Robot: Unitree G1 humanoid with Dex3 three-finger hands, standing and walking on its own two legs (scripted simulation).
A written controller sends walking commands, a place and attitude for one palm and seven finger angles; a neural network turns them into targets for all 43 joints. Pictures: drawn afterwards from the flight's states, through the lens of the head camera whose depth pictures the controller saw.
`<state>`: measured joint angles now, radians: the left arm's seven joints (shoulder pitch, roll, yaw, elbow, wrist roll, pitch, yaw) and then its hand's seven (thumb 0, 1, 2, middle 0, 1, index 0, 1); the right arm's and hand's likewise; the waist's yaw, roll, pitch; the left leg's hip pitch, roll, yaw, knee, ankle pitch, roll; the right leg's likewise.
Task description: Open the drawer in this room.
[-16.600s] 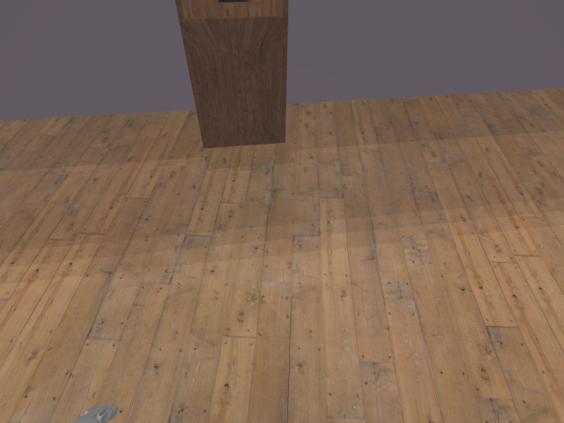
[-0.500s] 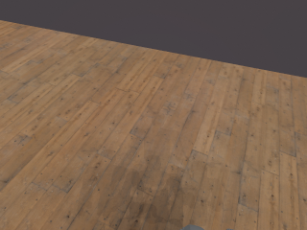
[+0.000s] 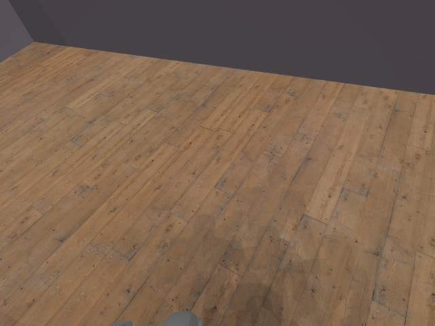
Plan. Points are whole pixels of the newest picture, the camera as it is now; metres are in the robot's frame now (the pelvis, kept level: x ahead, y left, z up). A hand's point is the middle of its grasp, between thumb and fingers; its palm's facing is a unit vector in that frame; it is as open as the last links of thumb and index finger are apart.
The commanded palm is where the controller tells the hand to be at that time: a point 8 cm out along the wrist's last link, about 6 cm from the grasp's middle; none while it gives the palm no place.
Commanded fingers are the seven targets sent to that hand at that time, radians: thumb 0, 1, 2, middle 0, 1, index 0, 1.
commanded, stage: turn or walk to find it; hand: left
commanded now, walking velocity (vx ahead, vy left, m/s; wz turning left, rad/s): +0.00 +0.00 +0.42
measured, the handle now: out of the picture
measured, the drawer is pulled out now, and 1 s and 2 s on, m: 0.00 0.00 0.00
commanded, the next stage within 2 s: none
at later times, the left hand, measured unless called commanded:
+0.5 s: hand out of the picture -0.04 +0.27 -0.18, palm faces +0.27 -0.93 -0.24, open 7.4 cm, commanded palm none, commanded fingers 0.00 0.90 0.90 -0.20 -0.30 -0.20 -0.30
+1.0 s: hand out of the picture -0.02 +0.21 -0.15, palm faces +0.40 -0.87 -0.28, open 7.3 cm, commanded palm none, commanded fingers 0.00 0.90 0.90 -0.20 -0.30 -0.20 -0.30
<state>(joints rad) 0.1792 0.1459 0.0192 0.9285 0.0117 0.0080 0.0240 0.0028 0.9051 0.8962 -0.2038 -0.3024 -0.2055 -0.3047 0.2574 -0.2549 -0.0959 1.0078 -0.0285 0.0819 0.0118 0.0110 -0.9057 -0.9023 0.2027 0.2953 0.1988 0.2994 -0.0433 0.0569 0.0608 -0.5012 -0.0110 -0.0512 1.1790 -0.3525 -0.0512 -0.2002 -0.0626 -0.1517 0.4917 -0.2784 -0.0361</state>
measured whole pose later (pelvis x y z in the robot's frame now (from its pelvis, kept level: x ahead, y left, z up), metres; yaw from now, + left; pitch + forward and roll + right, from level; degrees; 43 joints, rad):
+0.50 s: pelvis -0.02 +0.06 +0.00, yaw +12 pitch -1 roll -2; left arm 0.23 0.26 0.06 1.00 0.02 0.06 0.02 0.01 0.91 0.90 -0.20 -0.30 -0.20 -0.30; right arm 0.12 -0.20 -0.03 0.94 -0.02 0.02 -0.01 0.01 -0.90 -0.90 0.20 0.30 0.20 0.30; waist 0.03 -0.03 0.08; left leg -0.22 -0.01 0.02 0.49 -0.26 0.05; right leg -0.45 -0.10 -0.07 1.07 -0.44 0.07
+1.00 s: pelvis -0.02 +0.00 +0.00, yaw +25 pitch -1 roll +2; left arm 0.18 0.15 0.02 0.93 0.01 0.01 0.02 0.00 0.91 0.90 -0.20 -0.30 -0.21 -0.30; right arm 0.25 -0.26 -0.09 1.00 -0.03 0.08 0.01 0.01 -0.91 -0.90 0.20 0.30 0.20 0.30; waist -0.04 0.06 0.07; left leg -0.49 -0.02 -0.05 1.16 -0.38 -0.05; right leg -0.21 -0.07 -0.14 0.51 -0.29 -0.03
